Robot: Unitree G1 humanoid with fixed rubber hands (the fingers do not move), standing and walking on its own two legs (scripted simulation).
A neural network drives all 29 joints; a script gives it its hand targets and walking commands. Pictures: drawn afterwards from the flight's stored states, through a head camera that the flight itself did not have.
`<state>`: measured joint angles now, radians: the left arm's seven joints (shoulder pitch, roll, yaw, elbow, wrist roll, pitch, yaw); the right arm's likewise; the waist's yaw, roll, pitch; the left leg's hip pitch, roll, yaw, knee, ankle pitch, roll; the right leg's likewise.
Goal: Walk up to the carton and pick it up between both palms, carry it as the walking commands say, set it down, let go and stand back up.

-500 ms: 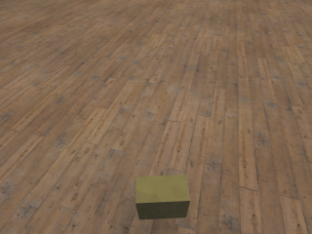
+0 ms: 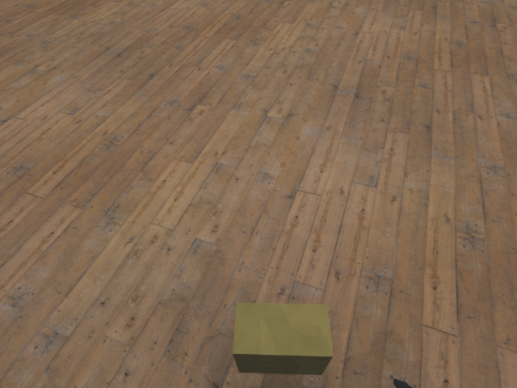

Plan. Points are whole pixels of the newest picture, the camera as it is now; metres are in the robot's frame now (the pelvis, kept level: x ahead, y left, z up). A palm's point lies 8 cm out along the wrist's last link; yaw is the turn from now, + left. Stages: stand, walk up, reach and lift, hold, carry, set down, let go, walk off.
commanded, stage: walk up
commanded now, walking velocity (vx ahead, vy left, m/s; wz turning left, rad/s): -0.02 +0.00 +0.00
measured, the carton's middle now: (280, 340) +0.39 +0.00 -0.64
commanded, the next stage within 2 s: stand in 1.06 s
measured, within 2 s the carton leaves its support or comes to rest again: neither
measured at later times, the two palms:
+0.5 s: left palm out of the picture +0.03 +0.25 -0.11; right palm out of the picture +0.06 -0.27 -0.14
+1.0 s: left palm out of the picture -0.04 +0.24 -0.14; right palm out of the picture -0.04 -0.22 -0.13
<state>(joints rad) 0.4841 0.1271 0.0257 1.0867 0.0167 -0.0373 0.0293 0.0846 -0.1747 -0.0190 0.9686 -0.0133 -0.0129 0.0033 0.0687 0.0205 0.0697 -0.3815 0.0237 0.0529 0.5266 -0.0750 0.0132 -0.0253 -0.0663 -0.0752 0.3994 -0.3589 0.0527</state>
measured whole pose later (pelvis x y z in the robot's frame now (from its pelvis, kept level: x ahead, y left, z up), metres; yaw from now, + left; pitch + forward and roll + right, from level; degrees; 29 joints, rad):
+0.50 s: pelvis -0.03 -0.01 +0.00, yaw -1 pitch +0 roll +3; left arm 0.24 0.21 0.05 0.91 0.05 0.02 0.04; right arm 0.15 -0.25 -0.08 0.91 -0.03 0.08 -0.02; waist 0.02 0.02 0.06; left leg -0.48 -0.02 0.03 0.79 -0.38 0.01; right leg -0.28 -0.03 -0.05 0.60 -0.31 -0.04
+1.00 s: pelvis -0.05 +0.01 +0.01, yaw +0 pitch -2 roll +0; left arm 0.28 0.19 0.02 1.06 0.02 0.00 0.03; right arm 0.28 -0.15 -0.02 1.05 0.00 0.00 -0.03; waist 0.02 -0.02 0.02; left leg -0.08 0.00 0.02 0.37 -0.26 0.00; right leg -0.20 -0.02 -0.07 0.38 -0.16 -0.01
